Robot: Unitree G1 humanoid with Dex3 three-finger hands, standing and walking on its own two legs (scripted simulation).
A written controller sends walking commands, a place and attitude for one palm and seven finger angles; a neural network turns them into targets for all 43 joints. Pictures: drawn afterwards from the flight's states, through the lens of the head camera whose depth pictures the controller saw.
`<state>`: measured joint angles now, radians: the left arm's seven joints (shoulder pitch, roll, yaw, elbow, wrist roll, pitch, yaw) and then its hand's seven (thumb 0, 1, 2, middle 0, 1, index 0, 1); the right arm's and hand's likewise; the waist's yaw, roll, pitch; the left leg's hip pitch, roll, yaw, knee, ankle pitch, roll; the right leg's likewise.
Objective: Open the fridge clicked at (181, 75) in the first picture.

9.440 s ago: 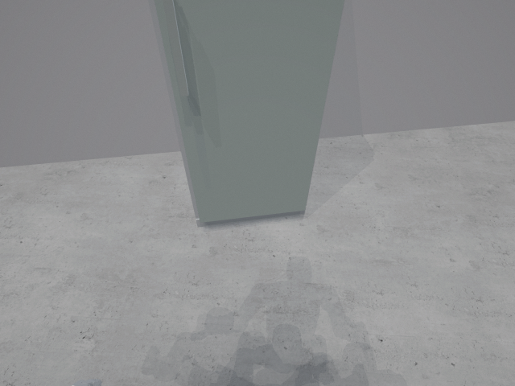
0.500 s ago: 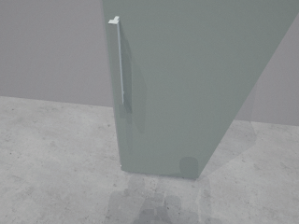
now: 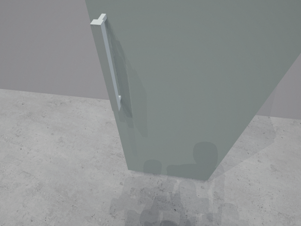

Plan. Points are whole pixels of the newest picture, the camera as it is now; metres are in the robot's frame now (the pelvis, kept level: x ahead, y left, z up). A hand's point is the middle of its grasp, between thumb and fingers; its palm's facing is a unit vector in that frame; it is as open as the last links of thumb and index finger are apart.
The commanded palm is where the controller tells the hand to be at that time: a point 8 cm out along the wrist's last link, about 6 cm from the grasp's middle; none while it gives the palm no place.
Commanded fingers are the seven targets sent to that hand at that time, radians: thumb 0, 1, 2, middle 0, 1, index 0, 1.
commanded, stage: come to a stop and stand still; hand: left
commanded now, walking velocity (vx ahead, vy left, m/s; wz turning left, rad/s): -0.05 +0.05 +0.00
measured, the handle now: (110, 70) +0.48 +0.15 +0.15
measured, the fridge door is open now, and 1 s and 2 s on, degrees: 0 0 0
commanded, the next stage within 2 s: look again from close up in 1.30 s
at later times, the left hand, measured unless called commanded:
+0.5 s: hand out of the picture -0.07 +0.18 -0.17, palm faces +0.03 -0.99 -0.14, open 7.4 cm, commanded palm none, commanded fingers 0.00 0.90 0.90 -0.20 -0.30 -0.20 -0.30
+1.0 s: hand out of the picture -0.03 +0.22 -0.16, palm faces -0.01 -0.97 -0.25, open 7.4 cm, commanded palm none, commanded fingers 0.00 0.90 0.90 -0.20 -0.30 -0.20 -0.30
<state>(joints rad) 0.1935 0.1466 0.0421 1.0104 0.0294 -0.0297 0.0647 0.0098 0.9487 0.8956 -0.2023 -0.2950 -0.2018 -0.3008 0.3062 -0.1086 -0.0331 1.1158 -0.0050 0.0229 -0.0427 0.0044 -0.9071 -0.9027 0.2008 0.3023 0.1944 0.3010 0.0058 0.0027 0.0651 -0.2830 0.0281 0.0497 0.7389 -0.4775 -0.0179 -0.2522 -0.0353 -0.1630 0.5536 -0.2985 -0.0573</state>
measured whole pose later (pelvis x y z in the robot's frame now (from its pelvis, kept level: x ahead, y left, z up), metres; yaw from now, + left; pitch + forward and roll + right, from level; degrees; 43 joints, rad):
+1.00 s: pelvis -0.04 +0.04 +0.00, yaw -2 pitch -1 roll +0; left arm 0.33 0.14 -0.01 1.08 0.02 -0.02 0.04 0.01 0.91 0.90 -0.20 -0.29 -0.20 -0.30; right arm 0.37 -0.13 0.00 1.07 -0.02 -0.01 -0.01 0.01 -0.91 -0.90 0.20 0.30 0.19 0.30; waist -0.01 0.06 -0.02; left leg -0.27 -0.01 0.13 0.50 -0.22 0.06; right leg -0.25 -0.06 -0.05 0.54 -0.28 0.02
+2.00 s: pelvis -0.02 +0.01 +0.01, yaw -3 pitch -1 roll +0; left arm 0.31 0.13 -0.01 1.10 0.02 -0.02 0.04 0.00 0.90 0.90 -0.20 -0.29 -0.20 -0.30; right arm 0.29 -0.13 0.00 1.13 -0.01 -0.02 -0.02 0.01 -0.92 -0.90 0.20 0.30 0.19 0.30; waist 0.01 0.00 0.03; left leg -0.20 0.03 0.13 0.42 -0.20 0.01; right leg -0.18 -0.01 -0.05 0.45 -0.26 -0.02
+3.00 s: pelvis -0.03 +0.01 -0.03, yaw +1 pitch +6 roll -2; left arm 0.35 0.32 0.26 0.01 -0.35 -0.24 -0.41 0.01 0.19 0.59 -0.26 -0.75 -0.25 -0.76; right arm 0.25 -0.20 0.05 0.59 0.05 -0.23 -0.06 0.01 -0.90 -0.90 0.21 0.30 0.20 0.30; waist 0.00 0.04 -0.07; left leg -0.59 0.05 0.04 0.85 -0.37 0.01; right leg -0.50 -0.01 -0.12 0.80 -0.42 -0.02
